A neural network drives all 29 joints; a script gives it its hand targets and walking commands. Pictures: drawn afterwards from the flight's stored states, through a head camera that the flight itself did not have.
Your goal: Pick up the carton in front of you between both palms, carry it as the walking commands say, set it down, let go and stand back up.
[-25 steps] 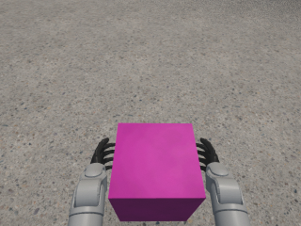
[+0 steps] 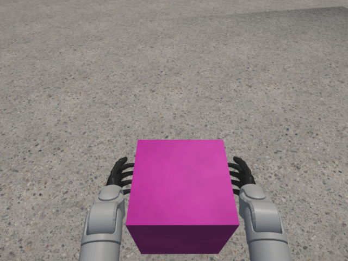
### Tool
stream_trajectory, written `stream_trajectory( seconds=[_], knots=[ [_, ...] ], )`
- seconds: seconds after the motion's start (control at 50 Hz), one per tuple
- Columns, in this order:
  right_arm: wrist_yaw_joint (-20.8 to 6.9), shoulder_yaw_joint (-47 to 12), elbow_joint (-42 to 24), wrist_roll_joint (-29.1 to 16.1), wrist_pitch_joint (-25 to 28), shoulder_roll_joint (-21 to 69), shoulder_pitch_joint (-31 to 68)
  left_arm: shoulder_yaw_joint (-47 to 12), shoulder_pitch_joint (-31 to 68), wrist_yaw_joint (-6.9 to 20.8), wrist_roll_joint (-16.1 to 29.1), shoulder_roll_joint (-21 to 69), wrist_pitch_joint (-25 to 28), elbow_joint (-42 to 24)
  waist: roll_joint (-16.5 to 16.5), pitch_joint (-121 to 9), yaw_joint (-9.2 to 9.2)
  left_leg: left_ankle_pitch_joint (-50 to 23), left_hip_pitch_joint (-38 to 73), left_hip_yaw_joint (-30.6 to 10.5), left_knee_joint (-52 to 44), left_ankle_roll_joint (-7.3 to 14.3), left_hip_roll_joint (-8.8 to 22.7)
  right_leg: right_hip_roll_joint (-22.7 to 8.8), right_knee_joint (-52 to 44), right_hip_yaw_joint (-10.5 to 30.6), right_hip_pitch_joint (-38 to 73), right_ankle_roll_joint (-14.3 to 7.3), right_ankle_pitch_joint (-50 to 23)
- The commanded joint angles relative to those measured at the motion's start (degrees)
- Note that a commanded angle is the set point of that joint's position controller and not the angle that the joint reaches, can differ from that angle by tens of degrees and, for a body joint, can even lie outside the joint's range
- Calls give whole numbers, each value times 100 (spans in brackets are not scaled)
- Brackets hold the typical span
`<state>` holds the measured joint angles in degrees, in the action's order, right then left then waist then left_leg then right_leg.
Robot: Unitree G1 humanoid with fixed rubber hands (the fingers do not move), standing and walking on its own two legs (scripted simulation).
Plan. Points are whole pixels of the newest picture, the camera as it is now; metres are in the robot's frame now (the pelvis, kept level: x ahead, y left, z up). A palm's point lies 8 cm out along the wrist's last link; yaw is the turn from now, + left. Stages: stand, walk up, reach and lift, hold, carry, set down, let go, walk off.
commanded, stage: carry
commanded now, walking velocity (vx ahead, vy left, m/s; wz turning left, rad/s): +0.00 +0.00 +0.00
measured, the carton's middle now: (180, 199) +0.30 +0.00 -0.05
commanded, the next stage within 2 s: hold in 1.62 s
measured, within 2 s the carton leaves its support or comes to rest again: neither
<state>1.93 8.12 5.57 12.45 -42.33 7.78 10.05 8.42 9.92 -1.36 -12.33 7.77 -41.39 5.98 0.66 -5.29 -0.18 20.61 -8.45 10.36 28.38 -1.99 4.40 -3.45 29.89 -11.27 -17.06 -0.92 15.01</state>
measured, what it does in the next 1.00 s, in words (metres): shifts its weight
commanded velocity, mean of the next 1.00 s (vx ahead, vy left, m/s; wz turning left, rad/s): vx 0.00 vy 0.00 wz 0.00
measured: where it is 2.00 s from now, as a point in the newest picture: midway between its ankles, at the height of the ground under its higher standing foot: outside the picture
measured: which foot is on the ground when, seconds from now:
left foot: down 0.00-1.00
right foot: down 0.00-1.00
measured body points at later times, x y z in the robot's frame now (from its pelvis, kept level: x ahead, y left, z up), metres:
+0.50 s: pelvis -0.03 +0.01 +0.00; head -0.04 +0.01 +0.45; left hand +0.27 +0.16 +0.03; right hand +0.27 -0.14 +0.02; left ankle -0.10 +0.11 -0.74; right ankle -0.01 -0.10 -0.74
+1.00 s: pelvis -0.07 +0.01 +0.00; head -0.08 +0.01 +0.45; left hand +0.23 +0.16 +0.03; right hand +0.23 -0.14 +0.03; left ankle -0.10 +0.11 -0.74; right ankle -0.01 -0.10 -0.74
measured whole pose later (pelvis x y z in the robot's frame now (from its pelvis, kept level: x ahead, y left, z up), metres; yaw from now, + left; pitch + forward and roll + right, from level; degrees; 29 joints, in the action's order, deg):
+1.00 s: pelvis -0.07 +0.01 +0.00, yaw +0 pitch +1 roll +0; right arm 1.5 9.0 8.5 13.4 -42.6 8.0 11.2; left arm 9.3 11.0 -1.2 -13.3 7.9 -42.2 8.4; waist 0.2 -5.0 0.0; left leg 18.9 -12.0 11.3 29.7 0.8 3.3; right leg -4.9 28.9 -10.2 -19.8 -0.6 10.2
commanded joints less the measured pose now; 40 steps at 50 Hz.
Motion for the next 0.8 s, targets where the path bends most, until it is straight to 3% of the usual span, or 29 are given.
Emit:
stream_trajectory(
  seconds=[0.0, 0.06, 0.16, 0.26, 0.5, 0.78],
  knots=[
    [-1224, -3236, -476, -1369, 242, 4870, 2245, -3293, 2281, 1189, 1393, 4911, 178, -497, 15, -1783, 19, -4061, 556, -303, 83, -6, 476, -604, 197, 502, 1078, -60, -4155],
    [-1217, -3244, -512, -1363, 247, 4837, 2231, -3325, 2269, 1182, 1392, 4885, 172, -536, 50, -1759, 24, -4260, 606, -306, 111, 12, 500, -546, 195, 459, 999, -15, -3893],
    [-1211, -3222, -496, -1339, 240, 4788, 2225, -3273, 2207, 1172, 1346, 4833, 156, -488, 6, -1710, 23, -3974, 521, -314, 67, 37, 517, -575, 180, 481, 1039, -15, -3754],
    [-1223, -3180, -396, -1324, 229, 4800, 2255, -3189, 2184, 1169, 1293, 4821, 149, -385, 47, -1627, 24, -3723, 479, -338, 31, 92, 594, -602, 235, 490, 873, -33, -3119],
    [-1253, -3124, -263, -1333, 218, 4918, 2527, -3133, 2480, 1220, 1303, 4898, 131, -270, -43, -1278, 21, -1916, 4, -399, -284, 191, 546, -647, -155, 602, 738, -20, -2114],
    [-1324, -3052, -73, -1315, 208, 5087, 2666, -3054, 2630, 1291, 1297, 5055, 126, -94, -56, -1185, 19, -1131, -298, -485, -485, 266, 529, -643, -370, 672, 605, -9, -1488]
  ],
)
